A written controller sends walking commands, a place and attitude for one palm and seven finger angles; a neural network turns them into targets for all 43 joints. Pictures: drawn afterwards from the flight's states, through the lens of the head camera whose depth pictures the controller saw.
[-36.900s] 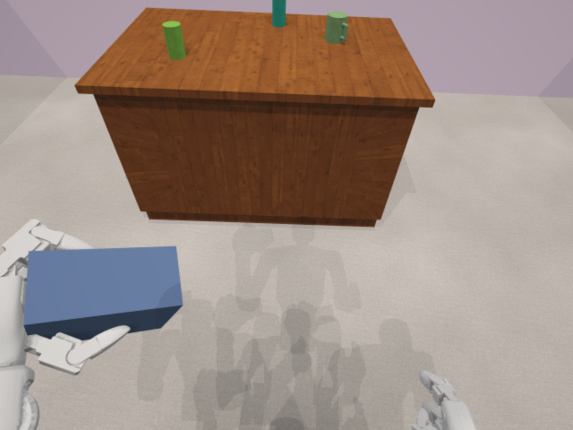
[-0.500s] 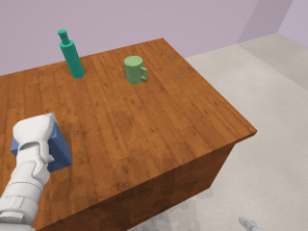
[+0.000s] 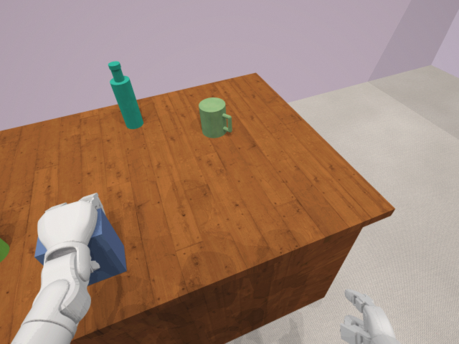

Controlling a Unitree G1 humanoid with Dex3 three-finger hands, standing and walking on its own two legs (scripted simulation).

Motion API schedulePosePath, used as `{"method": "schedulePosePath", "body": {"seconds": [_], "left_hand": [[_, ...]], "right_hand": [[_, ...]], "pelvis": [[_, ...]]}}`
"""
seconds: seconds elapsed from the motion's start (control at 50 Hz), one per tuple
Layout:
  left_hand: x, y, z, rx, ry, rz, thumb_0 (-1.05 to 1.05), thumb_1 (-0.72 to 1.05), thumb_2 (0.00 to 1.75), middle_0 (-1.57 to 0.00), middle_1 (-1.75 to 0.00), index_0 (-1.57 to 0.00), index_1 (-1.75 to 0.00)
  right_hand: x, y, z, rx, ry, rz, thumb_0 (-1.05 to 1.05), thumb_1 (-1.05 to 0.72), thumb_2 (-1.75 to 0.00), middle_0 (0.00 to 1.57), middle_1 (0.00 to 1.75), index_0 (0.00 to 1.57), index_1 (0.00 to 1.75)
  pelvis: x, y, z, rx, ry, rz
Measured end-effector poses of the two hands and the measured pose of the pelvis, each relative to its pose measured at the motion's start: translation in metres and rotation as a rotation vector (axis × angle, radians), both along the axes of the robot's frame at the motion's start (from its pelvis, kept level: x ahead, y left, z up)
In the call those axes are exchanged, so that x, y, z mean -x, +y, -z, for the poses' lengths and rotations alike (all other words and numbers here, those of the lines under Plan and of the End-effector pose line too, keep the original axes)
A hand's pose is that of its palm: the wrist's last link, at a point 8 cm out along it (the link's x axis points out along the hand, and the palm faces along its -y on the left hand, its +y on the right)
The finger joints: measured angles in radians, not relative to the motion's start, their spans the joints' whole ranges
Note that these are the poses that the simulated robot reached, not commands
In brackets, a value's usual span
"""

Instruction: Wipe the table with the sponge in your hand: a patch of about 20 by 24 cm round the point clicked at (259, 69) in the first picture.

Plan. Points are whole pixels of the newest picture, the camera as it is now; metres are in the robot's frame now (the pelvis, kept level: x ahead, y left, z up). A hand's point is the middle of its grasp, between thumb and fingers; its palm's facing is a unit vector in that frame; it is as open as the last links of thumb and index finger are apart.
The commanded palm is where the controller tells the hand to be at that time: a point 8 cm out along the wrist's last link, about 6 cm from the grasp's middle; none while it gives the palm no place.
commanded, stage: wipe back along the first lane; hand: left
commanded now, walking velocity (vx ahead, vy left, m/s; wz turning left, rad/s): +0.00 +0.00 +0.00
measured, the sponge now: (90, 256) +0.27 +0.32 -0.02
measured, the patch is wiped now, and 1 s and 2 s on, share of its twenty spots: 1.00 1.00 1.00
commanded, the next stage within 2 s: lift the sponge slowly off the table in 0.52 s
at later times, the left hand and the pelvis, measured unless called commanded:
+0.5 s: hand (83, 267) +0.22 +0.28 +0.04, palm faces +0.01 -0.08 -1.00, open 10.8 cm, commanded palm +0.18 +0.27 +0.07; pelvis -0.01 +0.00 +0.00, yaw -1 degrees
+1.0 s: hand (83, 276) +0.20 +0.28 +0.04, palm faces -0.02 -0.11 -0.99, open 10.7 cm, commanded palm +0.18 +0.27 +0.10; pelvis -0.02 -0.01 +0.00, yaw -1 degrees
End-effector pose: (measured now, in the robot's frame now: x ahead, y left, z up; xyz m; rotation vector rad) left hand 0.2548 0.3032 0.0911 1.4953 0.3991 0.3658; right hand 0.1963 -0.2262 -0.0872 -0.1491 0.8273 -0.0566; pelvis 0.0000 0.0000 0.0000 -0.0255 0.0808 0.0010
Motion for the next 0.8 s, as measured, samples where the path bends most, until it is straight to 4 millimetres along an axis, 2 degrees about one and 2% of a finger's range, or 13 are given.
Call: {"method": "schedulePosePath", "body": {"seconds": [0.18, 0.46, 0.8], "left_hand": [[0.019, -0.007, 0.001, 0.015, -0.007, -0.001, 0.00, -0.51, 1.03, -0.62, -1.38, -0.62, -1.37], [0.050, -0.023, 0.001, 0.027, -0.024, 0.012, 0.00, -0.51, 1.03, -0.62, -1.38, -0.62, -1.37], [0.067, -0.030, 0.000, 0.054, -0.014, -0.001, 0.00, -0.52, 1.03, -0.63, -1.36, -0.63, -1.35]], "right_hand": [[-0.010, 0.007, -0.008, -0.010, -0.043, -0.022, 0.01, -0.90, -0.90, 0.20, 0.30, 0.20, 0.30], [0.003, 0.005, -0.007, -0.022, -0.050, -0.014, 0.02, -0.90, -0.90, 0.20, 0.30, 0.20, 0.30], [0.007, -0.001, -0.011, -0.014, -0.075, -0.014, 0.02, -0.90, -0.90, 0.20, 0.30, 0.20, 0.30]], "pelvis": [[0.002, -0.001, -0.001, -0.002, -0.022, 0.007], [0.011, -0.002, -0.001, -0.006, -0.053, 0.018], [0.021, -0.009, -0.002, -0.010, -0.086, 0.021]]}}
